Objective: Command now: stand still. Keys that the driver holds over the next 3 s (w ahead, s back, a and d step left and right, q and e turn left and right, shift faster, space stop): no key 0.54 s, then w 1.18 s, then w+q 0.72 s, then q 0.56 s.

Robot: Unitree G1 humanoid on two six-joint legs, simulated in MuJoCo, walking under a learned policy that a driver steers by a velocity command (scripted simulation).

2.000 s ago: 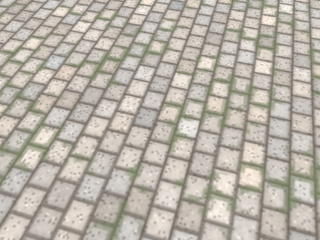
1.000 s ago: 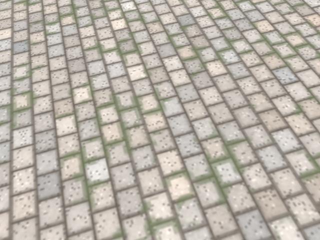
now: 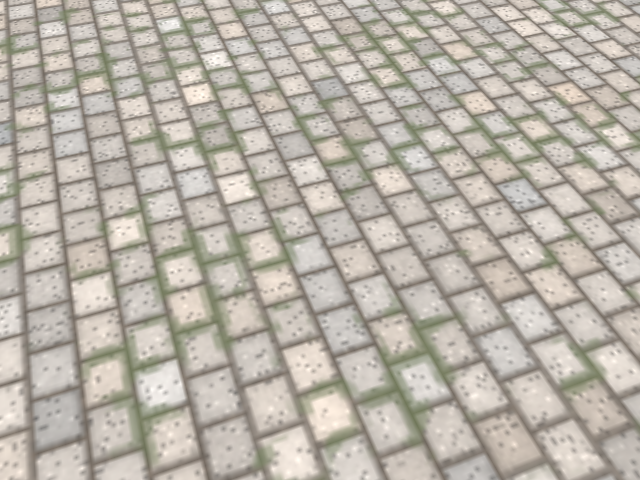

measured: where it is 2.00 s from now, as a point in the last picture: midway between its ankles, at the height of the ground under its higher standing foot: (344, 422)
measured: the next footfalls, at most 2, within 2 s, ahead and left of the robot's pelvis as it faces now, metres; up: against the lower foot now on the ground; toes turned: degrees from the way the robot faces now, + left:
right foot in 0.84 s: +0.09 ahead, -0.13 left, +0.00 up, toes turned -1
left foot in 1.32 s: +0.47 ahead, +0.09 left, +0.00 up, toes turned +3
